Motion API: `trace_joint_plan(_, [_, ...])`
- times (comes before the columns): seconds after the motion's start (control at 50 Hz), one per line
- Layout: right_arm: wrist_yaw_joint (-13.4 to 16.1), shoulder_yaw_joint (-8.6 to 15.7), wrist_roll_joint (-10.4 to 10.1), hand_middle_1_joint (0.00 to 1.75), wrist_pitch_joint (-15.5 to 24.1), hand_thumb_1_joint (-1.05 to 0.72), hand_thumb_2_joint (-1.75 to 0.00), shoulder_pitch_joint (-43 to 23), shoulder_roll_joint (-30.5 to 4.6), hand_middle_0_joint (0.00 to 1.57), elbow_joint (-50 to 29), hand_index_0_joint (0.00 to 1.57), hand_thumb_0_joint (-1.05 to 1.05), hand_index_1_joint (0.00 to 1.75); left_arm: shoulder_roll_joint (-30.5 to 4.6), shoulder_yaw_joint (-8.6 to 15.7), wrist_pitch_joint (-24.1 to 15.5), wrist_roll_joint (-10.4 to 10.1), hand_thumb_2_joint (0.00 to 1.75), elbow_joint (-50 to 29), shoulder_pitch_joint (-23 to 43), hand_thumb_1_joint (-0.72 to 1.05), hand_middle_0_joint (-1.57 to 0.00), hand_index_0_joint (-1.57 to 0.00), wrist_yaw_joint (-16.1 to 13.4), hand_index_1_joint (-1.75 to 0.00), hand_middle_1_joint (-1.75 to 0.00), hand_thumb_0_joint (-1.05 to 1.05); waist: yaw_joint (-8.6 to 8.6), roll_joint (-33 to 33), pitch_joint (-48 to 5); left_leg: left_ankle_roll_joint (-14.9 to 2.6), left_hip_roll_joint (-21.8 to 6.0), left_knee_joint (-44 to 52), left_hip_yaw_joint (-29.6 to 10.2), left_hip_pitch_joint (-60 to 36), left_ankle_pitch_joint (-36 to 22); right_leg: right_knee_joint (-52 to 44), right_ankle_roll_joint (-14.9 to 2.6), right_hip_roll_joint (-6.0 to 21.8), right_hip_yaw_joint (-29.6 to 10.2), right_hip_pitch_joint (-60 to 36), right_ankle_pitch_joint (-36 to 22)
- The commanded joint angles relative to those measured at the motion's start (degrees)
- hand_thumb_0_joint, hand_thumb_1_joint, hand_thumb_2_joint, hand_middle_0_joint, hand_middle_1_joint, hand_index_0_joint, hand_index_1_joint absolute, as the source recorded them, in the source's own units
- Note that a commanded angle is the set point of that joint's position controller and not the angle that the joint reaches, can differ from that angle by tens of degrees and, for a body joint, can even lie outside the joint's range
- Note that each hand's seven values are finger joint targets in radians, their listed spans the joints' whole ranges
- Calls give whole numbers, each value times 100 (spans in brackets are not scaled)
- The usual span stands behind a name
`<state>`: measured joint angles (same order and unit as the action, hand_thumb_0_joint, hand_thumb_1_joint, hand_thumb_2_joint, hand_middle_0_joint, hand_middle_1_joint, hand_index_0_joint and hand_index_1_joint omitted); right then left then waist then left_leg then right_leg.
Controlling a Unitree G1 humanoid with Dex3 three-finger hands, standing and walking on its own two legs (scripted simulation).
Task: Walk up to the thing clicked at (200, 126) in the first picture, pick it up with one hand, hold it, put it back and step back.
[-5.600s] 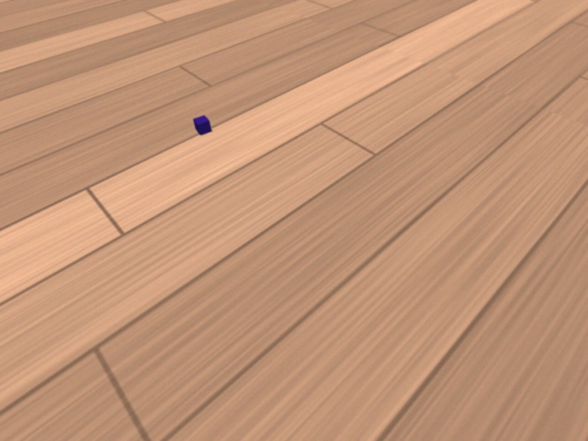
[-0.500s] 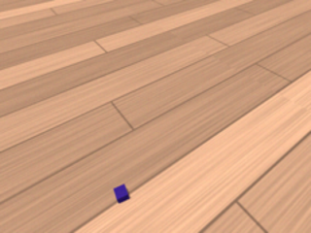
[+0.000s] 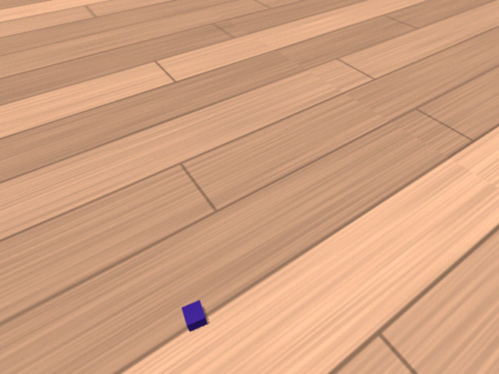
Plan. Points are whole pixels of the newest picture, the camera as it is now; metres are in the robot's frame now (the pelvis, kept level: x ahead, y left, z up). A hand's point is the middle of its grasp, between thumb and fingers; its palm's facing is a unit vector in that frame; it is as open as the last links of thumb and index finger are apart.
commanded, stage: walk up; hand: left
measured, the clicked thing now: (194, 315) +0.46 +0.23 -0.74
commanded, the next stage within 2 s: stand in 1.08 s
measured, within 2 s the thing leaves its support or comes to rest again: neither
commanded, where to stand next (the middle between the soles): +0.10 -0.01 m, yaw +1 degrees
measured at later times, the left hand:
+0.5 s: hand out of the picture +0.09 +0.24 -0.16, palm faces -0.02 -0.95 -0.31, open 7.4 cm
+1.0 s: hand out of the picture +0.09 +0.25 -0.15, palm faces -0.02 -0.94 -0.33, open 7.4 cm
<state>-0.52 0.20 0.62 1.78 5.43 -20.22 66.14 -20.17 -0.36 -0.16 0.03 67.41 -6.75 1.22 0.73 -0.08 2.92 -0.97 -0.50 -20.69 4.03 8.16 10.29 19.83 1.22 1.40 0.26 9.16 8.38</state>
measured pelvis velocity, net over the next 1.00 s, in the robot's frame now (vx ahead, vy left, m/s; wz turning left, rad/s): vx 0.02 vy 0.00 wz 0.00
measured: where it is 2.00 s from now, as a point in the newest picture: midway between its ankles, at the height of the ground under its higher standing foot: outside the picture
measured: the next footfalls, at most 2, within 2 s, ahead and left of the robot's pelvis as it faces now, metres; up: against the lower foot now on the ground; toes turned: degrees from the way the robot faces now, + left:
none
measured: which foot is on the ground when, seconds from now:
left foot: down 0.00-1.00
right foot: down 0.00-1.00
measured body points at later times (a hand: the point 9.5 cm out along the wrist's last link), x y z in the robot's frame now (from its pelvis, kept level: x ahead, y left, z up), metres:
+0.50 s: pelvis +0.01 +0.00 +0.00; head +0.02 +0.00 +0.45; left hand +0.10 +0.29 -0.13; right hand +0.10 -0.30 -0.13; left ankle +0.01 +0.11 -0.75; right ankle +0.03 -0.13 -0.75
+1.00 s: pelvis +0.02 +0.00 +0.00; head +0.02 +0.00 +0.45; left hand +0.10 +0.30 -0.13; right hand +0.09 -0.30 -0.13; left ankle +0.01 +0.11 -0.75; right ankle +0.03 -0.13 -0.75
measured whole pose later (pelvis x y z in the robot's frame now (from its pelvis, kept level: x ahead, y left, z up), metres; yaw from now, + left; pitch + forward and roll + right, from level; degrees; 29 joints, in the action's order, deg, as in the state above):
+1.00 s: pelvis +0.02 +0.00 +0.00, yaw +0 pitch -2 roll +0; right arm -0.3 0.7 0.7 1.2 5.5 -19.6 66.7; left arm -19.4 0.1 -0.1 0.7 66.6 -5.0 0.7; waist 0.0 0.1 2.3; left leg -0.8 -0.3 -17.2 4.0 4.8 10.1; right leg 17.5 1.3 1.5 0.3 6.3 8.8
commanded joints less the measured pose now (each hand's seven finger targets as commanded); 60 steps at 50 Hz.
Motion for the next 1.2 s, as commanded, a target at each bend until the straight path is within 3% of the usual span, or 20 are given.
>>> trace_joint_plan(0.0, [81, 271, -41, 30, 90, -90, -90, -308, -1274, 20, -314, 20, 0, 30, -1119, 213, -149, -21, 90, -327, 376, 90, -20, -20, -121, -30, -30, 0, -68, -54, -600, -65, -812, 456, -717, -388, -751, -324, -208, 631, -531, -130, -754])
trace_joint_plan(0.28, [70, 278, -17, 30, 40, -90, -90, -571, -1149, 20, -303, 20, 0, 30, -1092, 229, -157, 32, 90, -318, 448, 90, -20, -20, -162, -30, -30, 0, -56, -40, -409, -9, -772, 660, -644, -399, -662, -521, -139, 645, -514, -162, -771])
trace_joint_plan(0.42, [80, 290, -11, 30, 63, -90, -90, -508, -1157, 20, -300, 20, 0, 30, -1086, 249, -140, 46, 90, -372, 472, 90, -20, -20, -158, -30, -30, 0, -55, 23, -565, -15, -810, 708, -627, -476, -767, -436, -176, 646, -480, -310, -828])
trace_joint_plan(0.66, [80, 263, -4, 30, 60, -90, -90, -364, -1179, 20, -292, 20, 0, 30, -1096, 266, -114, 56, 90, -407, 553, 90, -20, -20, -142, -30, -30, 0, -85, -25, -423, -22, -747, 780, -680, -185, -317, -444, -167, 598, -486, -363, -553])
trace_joint_plan(0.9, [89, 272, -3, 30, 57, -90, -90, -284, -1183, 20, -296, 20, 0, 30, -1092, 271, -108, 50, 90, -428, 483, 90, -20, -20, -154, -30, -30, 0, -71, -66, -540, -44, -772, 661, -644, -391, -736, -412, -177, 595, -450, -367, -792])
trace_joint_plan(1.08, [98, 237, -8, 30, 7, -90, -90, -288, -1149, 20, -349, 20, 0, 30, -1178, 266, -132, 58, 90, -449, 439, 90, -20, -20, -180, -30, -30, 0, -104, -16, -375, -6, -786, 740, -707, -306, -458, -538, -205, 654, -507, -262, -394])
trace_joint_plan(1.18, [94, 224, -9, 30, 20, -90, -90, -323, -1191, 20, -369, 20, 0, 30, -1133, 248, -150, 72, 90, -478, 377, 90, -20, -20, -175, -30, -30, 0, -92, 54, -482, -8, -789, 658, -693, -413, -746, -557, -211, 686, -508, -311, -709])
